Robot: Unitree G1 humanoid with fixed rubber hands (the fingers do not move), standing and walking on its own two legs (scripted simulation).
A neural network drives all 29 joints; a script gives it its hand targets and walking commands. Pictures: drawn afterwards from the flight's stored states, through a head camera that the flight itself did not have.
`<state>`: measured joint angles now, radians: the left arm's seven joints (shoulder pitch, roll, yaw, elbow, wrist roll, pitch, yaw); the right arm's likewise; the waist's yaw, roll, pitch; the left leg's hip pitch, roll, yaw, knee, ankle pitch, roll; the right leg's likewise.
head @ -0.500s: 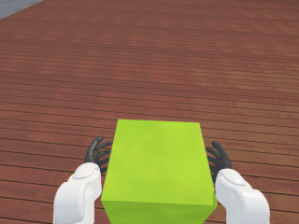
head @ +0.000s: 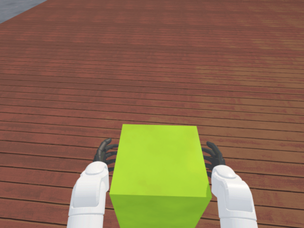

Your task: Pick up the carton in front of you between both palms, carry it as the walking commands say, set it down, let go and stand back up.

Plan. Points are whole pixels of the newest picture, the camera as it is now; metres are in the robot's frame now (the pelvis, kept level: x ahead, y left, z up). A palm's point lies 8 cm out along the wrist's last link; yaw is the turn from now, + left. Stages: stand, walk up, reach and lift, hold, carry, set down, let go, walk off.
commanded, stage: carry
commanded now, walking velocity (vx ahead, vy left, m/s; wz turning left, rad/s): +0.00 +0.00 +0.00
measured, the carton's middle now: (157, 179) +0.27 +0.00 -0.03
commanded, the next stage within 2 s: hold in 0.92 s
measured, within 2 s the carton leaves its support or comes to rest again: neither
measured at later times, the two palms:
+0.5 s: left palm (103, 171) +0.25 +0.14 +0.05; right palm (221, 177) +0.25 -0.16 +0.04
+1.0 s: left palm (103, 174) +0.25 +0.14 +0.05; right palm (223, 180) +0.24 -0.16 +0.04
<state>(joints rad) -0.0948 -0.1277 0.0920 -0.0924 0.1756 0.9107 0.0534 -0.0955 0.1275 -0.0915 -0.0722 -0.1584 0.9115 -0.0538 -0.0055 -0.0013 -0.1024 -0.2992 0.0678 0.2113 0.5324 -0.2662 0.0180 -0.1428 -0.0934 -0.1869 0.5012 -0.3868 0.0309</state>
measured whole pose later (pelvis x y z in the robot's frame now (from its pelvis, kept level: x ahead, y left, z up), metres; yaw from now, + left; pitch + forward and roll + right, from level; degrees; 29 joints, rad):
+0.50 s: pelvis -0.04 -0.01 +0.00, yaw +0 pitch +2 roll +0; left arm -0.21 -0.14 0.17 0.12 0.22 0.74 0.03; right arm -0.19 0.14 -0.16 0.13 -0.21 0.73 -0.03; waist 0.00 0.01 -0.07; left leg -0.33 0.09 0.20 0.51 -0.20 0.01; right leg -0.19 -0.07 -0.19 0.51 -0.34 0.01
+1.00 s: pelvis -0.04 -0.01 +0.00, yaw +0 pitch -1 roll +0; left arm -0.23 -0.15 0.17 0.15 0.24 0.73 0.02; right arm -0.21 0.14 -0.18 0.15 -0.23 0.73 -0.02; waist 0.01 0.02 -0.04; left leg -0.28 0.07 0.16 0.46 -0.14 0.02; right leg -0.15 -0.05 -0.17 0.48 -0.31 -0.02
